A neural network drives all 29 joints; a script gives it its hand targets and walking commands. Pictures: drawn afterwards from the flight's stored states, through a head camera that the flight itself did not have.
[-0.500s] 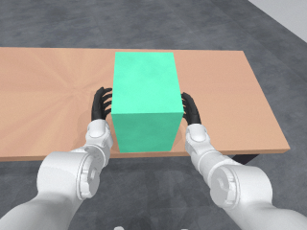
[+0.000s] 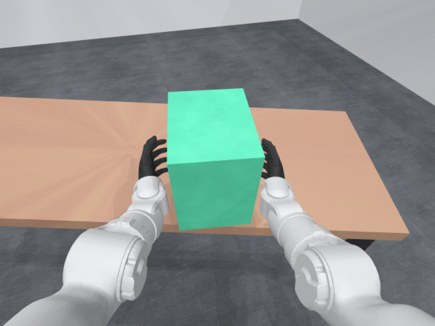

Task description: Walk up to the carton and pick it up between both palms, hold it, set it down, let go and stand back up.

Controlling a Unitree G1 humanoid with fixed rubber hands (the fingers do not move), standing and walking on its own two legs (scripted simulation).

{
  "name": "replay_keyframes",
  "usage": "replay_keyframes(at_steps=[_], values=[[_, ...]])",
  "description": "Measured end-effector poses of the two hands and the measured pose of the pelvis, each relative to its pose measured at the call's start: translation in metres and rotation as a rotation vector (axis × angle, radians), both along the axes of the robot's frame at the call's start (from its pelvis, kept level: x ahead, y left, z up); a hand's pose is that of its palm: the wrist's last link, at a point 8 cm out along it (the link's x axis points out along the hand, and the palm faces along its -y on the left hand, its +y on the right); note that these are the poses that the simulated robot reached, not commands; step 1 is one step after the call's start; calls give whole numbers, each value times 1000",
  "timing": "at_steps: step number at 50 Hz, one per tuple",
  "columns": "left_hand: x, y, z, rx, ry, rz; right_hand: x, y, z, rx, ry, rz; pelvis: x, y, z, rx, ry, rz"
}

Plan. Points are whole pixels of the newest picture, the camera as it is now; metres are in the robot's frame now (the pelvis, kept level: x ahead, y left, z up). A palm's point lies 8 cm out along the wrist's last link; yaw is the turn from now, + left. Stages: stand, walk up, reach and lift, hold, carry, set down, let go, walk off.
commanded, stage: reach and lift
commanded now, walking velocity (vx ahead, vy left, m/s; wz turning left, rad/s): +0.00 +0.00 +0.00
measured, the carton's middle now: (210, 160) +0.47 +0.02 +0.05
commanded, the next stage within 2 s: none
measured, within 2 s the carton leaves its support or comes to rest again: neither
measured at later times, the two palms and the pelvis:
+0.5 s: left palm (143, 126) +0.41 +0.13 +0.19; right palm (295, 134) +0.39 -0.12 +0.19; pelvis -0.01 +0.00 +0.05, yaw -1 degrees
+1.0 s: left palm (147, 144) +0.39 +0.13 +0.17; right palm (294, 142) +0.39 -0.12 +0.18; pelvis +0.01 +0.00 +0.06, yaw +0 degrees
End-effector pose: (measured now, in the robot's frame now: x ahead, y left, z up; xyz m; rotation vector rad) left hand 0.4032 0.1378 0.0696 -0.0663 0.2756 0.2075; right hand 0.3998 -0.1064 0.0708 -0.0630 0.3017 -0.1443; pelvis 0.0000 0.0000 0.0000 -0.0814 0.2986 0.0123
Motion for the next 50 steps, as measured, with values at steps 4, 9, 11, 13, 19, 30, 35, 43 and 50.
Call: replay_keyframes(at_steps=[4,9,11,13,19,30,35,43,50], values=[[2,-5,30,-6,-16,-15,-2,-5,31,22,-10,-28,-7,-4,6,14,-45,8],[6,-12,70,-16,-34,-42,-4,-12,75,56,-21,-65,-14,-7,16,37,-106,4],[7,-13,85,-17,-38,-58,-5,-14,91,66,-23,-75,-15,-8,21,46,-130,-2],[7,-14,98,-14,-40,-73,-5,-16,104,71,-22,-81,-16,-8,27,54,-153,-8],[7,-13,120,4,-30,-103,-7,-17,125,72,-8,-68,-16,-6,41,63,-206,-29],[5,0,114,10,-18,-77,-11,-5,110,80,-6,-29,-11,-2,58,58,-238,-32],[3,2,105,11,-17,-60,-12,-2,99,80,-14,-27,-4,1,61,50,-249,-28],[-2,-5,97,24,-11,-68,-13,-7,96,27,-29,-39,4,2,62,47,-288,-8],[-11,-12,96,52,-9,-58,-14,-13,108,15,-81,-41,7,0,63,45,-311,1]])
